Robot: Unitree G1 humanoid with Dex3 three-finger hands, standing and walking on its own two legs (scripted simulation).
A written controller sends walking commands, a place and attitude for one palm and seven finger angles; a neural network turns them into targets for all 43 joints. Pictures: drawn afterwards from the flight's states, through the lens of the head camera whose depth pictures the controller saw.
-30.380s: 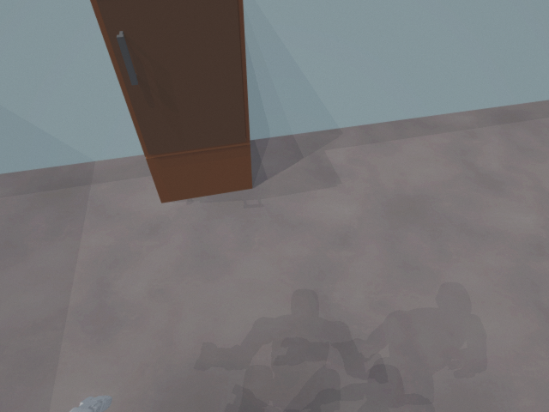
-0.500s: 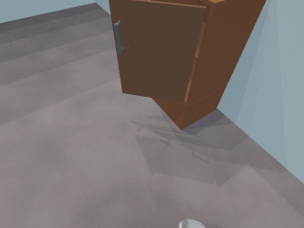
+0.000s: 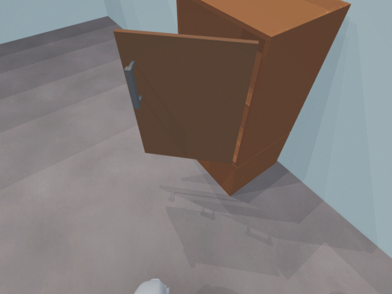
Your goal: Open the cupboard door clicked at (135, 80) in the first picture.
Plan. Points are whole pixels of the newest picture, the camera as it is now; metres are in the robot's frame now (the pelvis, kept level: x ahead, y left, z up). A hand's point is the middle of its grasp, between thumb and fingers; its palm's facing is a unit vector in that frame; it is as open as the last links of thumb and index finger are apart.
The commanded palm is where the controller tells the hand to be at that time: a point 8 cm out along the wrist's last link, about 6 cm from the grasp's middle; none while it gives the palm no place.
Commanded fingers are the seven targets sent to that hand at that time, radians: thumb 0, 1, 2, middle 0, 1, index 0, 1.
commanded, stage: take the last steps up to it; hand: left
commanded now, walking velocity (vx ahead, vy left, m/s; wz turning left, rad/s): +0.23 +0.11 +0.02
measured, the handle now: (134, 85) +0.74 +0.25 -0.03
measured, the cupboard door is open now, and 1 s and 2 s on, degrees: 45 45 45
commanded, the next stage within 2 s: come to a stop and stand still in 0.18 s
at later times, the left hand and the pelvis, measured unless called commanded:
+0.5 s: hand (98, 262) +0.21 +0.26 -0.18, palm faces +0.01 -0.98 -0.18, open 7.3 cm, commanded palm none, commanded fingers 0.00 0.90 0.90 -0.20 -0.30 -0.20 -0.30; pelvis +0.14 +0.08 -0.01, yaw -2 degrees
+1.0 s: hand (99, 275) +0.19 +0.26 -0.20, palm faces +0.01 -0.98 -0.18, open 7.3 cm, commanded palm none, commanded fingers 0.00 0.90 0.90 -0.20 -0.30 -0.20 -0.30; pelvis +0.13 +0.08 -0.01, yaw -2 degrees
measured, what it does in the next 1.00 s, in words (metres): walks ahead: left foot, then right foot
